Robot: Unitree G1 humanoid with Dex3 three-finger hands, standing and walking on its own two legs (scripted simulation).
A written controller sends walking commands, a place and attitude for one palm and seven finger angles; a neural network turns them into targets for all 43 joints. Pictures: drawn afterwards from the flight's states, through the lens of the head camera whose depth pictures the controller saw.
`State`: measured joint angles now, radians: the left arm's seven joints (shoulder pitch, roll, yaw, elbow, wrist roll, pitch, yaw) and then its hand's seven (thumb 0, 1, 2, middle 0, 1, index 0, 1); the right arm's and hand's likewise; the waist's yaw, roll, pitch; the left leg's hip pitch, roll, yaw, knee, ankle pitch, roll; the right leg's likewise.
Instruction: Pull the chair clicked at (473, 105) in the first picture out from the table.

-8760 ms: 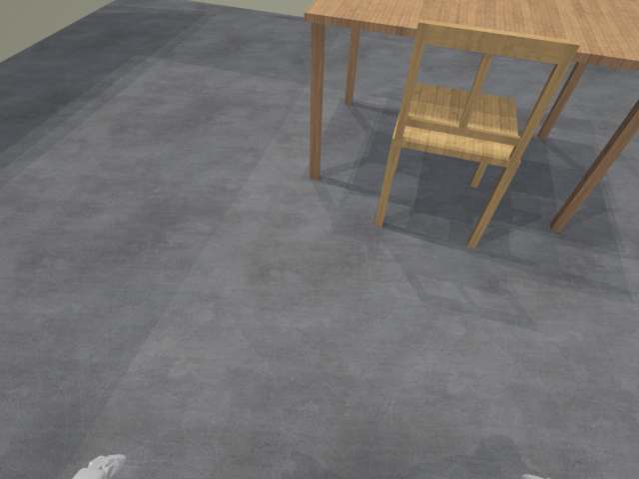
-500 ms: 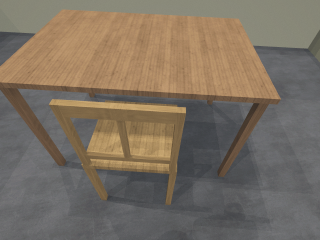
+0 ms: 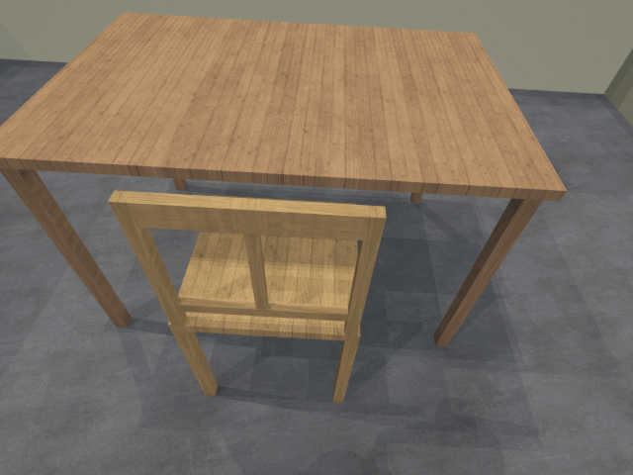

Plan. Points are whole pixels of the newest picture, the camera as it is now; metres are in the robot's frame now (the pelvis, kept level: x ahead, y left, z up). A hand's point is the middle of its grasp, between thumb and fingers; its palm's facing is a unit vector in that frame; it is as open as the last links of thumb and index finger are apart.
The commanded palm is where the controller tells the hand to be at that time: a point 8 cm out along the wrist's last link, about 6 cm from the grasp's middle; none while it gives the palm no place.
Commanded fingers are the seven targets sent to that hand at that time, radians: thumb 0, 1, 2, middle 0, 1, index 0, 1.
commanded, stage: look again from close up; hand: left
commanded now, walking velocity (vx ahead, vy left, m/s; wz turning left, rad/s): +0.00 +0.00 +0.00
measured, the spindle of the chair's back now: (257, 271) +0.47 +0.14 -0.10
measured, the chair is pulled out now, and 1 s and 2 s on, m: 0.00 0.00 0.00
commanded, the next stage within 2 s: raise the hand toward the chair's back in 0.40 s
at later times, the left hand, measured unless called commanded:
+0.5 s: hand out of the picture -0.02 +0.19 -0.17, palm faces +0.00 -0.98 -0.20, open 7.3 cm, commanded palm +0.09 +0.24 -0.06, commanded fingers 0.00 0.88 0.89 -0.20 -0.30 -0.20 -0.30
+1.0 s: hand out of the picture +0.11 +0.18 -0.07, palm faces +0.10 -0.99 -0.04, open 9.9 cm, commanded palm +0.12 +0.23 -0.05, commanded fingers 0.00 0.29 0.64 -0.14 -0.20 -0.14 -0.20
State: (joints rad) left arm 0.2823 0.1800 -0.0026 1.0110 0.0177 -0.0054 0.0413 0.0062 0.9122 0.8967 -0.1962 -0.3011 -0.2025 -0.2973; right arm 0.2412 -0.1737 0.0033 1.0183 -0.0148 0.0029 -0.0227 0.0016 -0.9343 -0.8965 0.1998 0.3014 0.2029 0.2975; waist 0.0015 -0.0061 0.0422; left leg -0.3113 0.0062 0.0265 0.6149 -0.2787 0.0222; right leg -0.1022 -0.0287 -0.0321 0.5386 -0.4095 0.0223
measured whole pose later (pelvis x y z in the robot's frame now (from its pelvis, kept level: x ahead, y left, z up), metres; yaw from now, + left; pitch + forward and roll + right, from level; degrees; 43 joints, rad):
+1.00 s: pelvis -0.07 -0.03 -0.10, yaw +0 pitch +13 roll -3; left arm 0.48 0.22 0.21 0.07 -0.28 -0.49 -0.31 0.02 0.52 0.73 -0.16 -0.24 -0.17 -0.24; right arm 0.16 -0.25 -0.05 0.50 0.01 -0.22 -0.08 0.01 -0.91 -0.90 0.20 0.30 0.20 0.30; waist 0.04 -0.01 -0.15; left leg -1.05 0.06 -0.06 1.23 -0.42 -0.02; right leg -0.84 0.02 -0.10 1.26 -0.64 -0.04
